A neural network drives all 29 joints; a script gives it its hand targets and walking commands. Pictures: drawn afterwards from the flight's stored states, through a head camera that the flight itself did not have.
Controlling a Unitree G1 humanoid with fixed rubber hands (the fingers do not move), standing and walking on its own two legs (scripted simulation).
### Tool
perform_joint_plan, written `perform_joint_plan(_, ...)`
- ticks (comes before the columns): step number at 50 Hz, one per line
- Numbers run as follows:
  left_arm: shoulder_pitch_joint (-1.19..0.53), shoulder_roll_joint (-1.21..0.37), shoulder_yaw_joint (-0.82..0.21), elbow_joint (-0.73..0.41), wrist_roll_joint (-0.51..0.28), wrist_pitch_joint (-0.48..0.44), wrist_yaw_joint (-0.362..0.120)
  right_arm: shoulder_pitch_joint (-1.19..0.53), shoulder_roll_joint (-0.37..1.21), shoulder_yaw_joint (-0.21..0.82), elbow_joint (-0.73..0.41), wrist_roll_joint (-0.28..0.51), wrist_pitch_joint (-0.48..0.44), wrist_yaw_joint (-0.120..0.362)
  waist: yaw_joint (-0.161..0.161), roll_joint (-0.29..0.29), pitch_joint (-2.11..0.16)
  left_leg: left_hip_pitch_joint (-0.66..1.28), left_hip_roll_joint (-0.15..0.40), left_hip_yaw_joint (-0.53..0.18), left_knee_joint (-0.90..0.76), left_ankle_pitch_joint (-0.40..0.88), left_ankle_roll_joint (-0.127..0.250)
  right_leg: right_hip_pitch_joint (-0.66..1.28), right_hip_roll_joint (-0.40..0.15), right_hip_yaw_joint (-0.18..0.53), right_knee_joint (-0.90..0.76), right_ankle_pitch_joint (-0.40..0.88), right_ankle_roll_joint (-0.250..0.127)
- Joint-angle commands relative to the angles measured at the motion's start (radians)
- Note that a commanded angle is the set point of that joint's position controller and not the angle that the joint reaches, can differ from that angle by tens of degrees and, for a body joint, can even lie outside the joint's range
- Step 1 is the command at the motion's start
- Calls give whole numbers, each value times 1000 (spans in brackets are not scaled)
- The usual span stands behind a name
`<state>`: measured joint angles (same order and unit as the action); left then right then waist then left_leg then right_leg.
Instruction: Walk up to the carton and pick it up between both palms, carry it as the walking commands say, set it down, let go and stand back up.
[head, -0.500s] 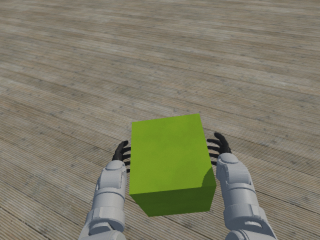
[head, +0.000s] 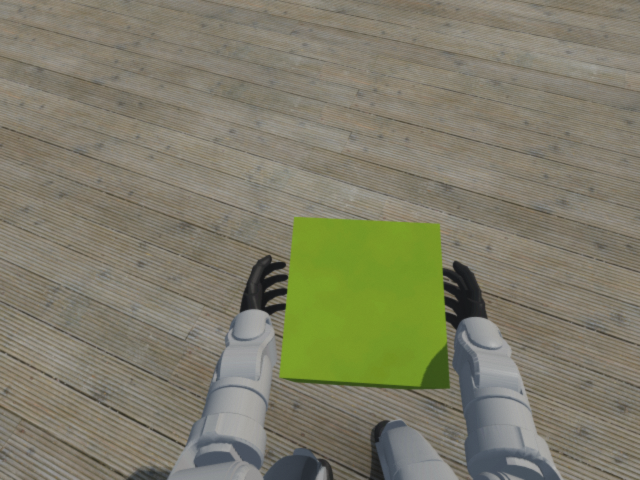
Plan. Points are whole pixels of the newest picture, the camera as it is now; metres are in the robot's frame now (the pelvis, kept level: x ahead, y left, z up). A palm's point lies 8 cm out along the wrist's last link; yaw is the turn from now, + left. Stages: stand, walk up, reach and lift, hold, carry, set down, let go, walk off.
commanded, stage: set down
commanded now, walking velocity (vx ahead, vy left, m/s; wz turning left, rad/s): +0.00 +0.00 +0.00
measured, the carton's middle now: (357, 313) +0.33 -0.06 -0.14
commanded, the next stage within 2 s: none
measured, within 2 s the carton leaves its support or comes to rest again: neither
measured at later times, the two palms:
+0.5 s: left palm (279, 314) +0.35 +0.07 -0.15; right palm (459, 321) +0.31 -0.22 -0.16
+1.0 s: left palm (283, 320) +0.37 +0.07 -0.25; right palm (441, 327) +0.32 -0.21 -0.25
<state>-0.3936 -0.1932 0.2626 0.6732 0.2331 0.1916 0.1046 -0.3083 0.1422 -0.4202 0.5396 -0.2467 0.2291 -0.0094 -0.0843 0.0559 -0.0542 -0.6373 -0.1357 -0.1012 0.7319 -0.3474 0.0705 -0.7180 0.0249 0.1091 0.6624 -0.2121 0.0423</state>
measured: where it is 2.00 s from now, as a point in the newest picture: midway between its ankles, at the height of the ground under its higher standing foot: outside the picture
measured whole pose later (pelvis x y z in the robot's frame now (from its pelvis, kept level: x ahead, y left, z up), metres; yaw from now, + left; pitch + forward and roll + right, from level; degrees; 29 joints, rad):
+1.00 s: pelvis -0.05 -0.02 -0.16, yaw +1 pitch +37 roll +0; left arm -0.75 -0.06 0.23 0.80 0.13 0.13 0.13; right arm -0.59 0.10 -0.42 0.56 -0.13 0.18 -0.12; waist -0.07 0.05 -0.16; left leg -1.58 -0.19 -0.08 1.52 -0.57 0.01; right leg -1.66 0.10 0.11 1.43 -0.41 0.06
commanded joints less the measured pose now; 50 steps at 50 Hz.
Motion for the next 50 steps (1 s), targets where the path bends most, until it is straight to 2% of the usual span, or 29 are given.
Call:
perform_joint_plan(1,-461,-951,-498,-80,-106,-97,-155,-516,719,557,31,85,-67,233,-37,2,-528,125,90,-143,-75,502,-128,211,77,-39,100,236,-61)
perform_joint_plan(2,-494,-957,-497,-53,-112,-98,-164,-532,688,512,30,31,-77,228,-102,-35,-535,72,77,-128,-49,489,-127,184,89,-51,98,250,-60)
perform_joint_plan(3,-455,-963,-491,-43,-95,-103,-157,-544,722,545,2,66,-92,226,-44,-7,-567,128,100,-159,-47,519,-127,155,84,-52,142,226,-55)
perform_joint_plan(5,-445,-902,-469,-17,-74,-114,-158,-518,708,532,49,59,-97,202,-82,-16,-549,-3,44,-80,14,423,-117,147,84,-30,123,273,-60)
perform_joint_plan(6,-428,-866,-489,-5,-64,-118,-159,-537,743,557,44,79,-99,198,-39,-9,-612,8,63,-93,17,450,-110,151,83,-32,177,264,-46)
perform_joint_plan(7,-432,-884,-497,-16,-65,-128,-151,-513,738,546,51,79,-108,191,-71,-24,-641,-9,71,-97,36,479,-122,141,86,-29,188,306,-50)
perform_joint_plan(11,-489,-815,-501,-21,-66,-144,-164,-558,774,631,3,117,-132,149,10,-1,-743,-159,-11,-31,137,344,-95,179,83,-21,249,365,-35)
perform_joint_plan(15,-600,-706,-498,-51,-84,-158,-197,-620,837,677,-3,138,-125,96,30,-71,-768,-401,-24,16,211,87,-61,210,73,1,316,259,-4)
perform_joint_plan(16,-640,-762,-500,-4,-103,-151,-209,-722,859,727,-31,146,-126,86,40,-101,-753,-409,-30,25,221,-7,-62,199,73,14,289,98,-3)
perform_joint_plan(18,-683,-740,-508,-31,-123,-150,-233,-698,896,733,-24,150,-116,59,36,-92,-812,-485,-42,42,256,-5,-55,280,61,46,302,136,9)
perform_joint_plan(19,-628,-765,-486,15,-112,-137,-248,-729,921,790,-43,168,-114,50,76,-101,-830,-446,-47,36,284,15,-44,232,62,48,322,110,16)
perform_joint_plan(22,-746,-748,-443,26,-130,-119,-279,-794,919,751,-48,160,-103,20,43,-131,-847,-571,-44,68,371,-49,-49,258,58,87,323,8,27)
perform_joint_plan(23,-683,-757,-438,52,-134,-115,-285,-859,924,817,-107,194,-101,17,97,-181,-871,-516,-44,58,381,-44,-43,223,62,92,325,-54,30)
perform_joint_plan(24,-720,-750,-430,90,-125,-104,-297,-841,932,749,-82,162,-83,3,24,-194,-862,-563,-41,51,412,-56,-34,238,60,90,316,-91,36)
perform_joint_plan(25,-724,-749,-423,100,-143,-97,-309,-853,940,786,-100,166,-77,-2,63,-188,-839,-619,-40,43,407,-73,-32,236,51,101,333,-106,30)
perform_joint_plan(28,-753,-741,-392,85,-124,-96,-320,-766,903,657,17,124,-71,7,28,-120,-765,-684,-31,32,430,-44,-42,154,52,89,378,-30,28)
perform_joint_plan(29,-752,-720,-361,89,-112,-95,-316,-783,909,670,17,121,-68,7,54,-135,-793,-686,-34,45,447,-50,-41,124,64,82,402,-34,28)
perform_joint_plan(30,-785,-786,-406,88,-126,-92,-312,-808,899,644,32,113,-71,27,-4,-79,-811,-672,-36,32,410,-38,-50,107,83,31,423,18,18)
perform_joint_plan(34,-783,-746,-314,157,-96,-92,-303,-841,873,583,63,79,-70,27,14,-117,-770,-764,-34,36,465,-75,-52,22,77,12,473,-26,18)
perform_joint_plan(35,-811,-806,-364,167,-114,-90,-292,-860,856,606,26,99,-73,38,3,-67,-837,-667,-29,15,440,-42,-49,-34,95,-34,511,12,8)
perform_joint_plan(37,-788,-781,-364,161,-102,-99,-261,-907,865,638,7,143,-94,47,50,-42,-844,-682,-39,47,487,-21,-63,-65,97,-20,536,57,4)
perform_joint_plan(38,-837,-839,-406,136,-127,-103,-245,-921,836,603,29,124,-101,57,-14,-16,-880,-636,-40,16,472,12,-75,-135,115,-72,593,89,1)
perform_joint_plan(40,-820,-815,-381,136,-115,-102,-222,-943,833,600,14,125,-95,74,17,-41,-904,-632,-37,12,483,8,-76,-155,111,-60,610,77,2)
perform_joint_plan(42,-878,-821,-457,79,-156,-110,-201,-929,807,608,1,151,-100,81,-23,-27,-970,-612,-47,15,528,103,-102,-216,131,-88,649,135,-4)
perform_joint_plan(43,-862,-833,-451,104,-147,-105,-194,-928,835,634,-1,174,-101,83,-3,25,-1005,-596,-63,42,551,82,-94,-204,124,-78,655,119,-5)
perform_joint_plan(44,-866,-861,-498,64,-174,-107,-182,-944,824,651,-35,187,-99,88,-21,-27,-1035,-565,-54,18,545,124,-107,-211,129,-106,690,167,2)
perform_joint_plan(46,-893,-833,-501,47,-161,-105,-161,-972,796,651,-31,213,-99,101,22,28,-1058,-553,-56,25,571,130,-114,-278,129,-96,728,150,-4)
perform_joint_plan(47,-885,-869,-522,58,-176,-100,-154,-950,773,644,-54,203,-106,99,-31,49,-1087,-530,-58,14,583,150,-117,-264,129,-104,725,155,-6)
perform_joint_plan(50,-882,-844,-490,68,-170,-92,-121,-981,716,636,-8,210,-90,116,-6,20,-986,-524,-42,-8,575,157,-127,-400,125,-113,747,96,-7)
